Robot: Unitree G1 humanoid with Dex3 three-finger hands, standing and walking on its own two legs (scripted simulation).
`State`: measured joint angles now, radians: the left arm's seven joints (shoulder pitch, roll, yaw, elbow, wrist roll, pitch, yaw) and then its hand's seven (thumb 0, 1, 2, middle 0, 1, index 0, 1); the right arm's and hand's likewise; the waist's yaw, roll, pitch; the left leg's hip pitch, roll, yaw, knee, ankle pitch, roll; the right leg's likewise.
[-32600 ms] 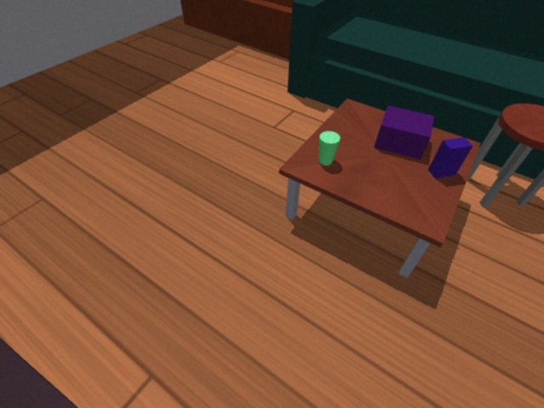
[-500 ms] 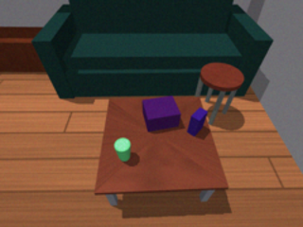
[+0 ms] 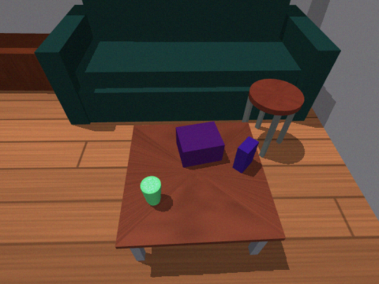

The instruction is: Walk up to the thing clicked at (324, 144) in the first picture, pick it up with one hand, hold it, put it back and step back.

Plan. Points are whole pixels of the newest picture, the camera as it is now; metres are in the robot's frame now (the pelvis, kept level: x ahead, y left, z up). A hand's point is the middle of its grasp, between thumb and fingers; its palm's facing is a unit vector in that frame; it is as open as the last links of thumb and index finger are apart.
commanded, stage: stand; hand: left
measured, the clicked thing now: (152, 192) +0.54 +0.17 -0.40
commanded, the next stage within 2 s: step back in 0.40 s
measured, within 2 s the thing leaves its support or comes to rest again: neither
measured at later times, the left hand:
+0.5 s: hand out of the picture +0.06 +0.26 -0.16, palm faces +0.00 -0.93 -0.36, open 7.4 cm
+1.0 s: hand out of the picture +0.00 +0.26 -0.16, palm faces +0.06 -0.91 -0.42, open 7.4 cm
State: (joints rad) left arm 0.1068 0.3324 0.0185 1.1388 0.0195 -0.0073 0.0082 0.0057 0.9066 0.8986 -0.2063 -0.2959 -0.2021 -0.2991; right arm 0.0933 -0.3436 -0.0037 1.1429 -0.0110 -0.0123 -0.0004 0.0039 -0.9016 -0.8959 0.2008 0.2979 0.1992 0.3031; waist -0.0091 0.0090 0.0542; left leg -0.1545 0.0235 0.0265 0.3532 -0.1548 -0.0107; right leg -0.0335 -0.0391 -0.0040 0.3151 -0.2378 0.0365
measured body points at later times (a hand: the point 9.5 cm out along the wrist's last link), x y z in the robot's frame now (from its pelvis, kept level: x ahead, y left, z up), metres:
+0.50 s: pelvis -0.01 +0.00 +0.00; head +0.02 +0.00 +0.44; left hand +0.07 +0.30 -0.14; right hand +0.07 -0.31 -0.14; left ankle +0.02 +0.12 -0.75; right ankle -0.04 -0.14 -0.75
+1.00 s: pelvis -0.11 -0.01 -0.02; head -0.03 -0.02 +0.42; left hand +0.00 +0.31 -0.13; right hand -0.01 -0.33 -0.16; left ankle -0.16 +0.10 -0.73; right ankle -0.04 -0.14 -0.75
